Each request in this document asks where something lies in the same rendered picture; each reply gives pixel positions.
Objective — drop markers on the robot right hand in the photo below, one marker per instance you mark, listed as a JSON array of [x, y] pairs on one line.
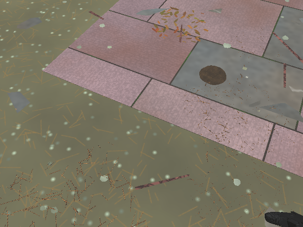
[[284, 219]]

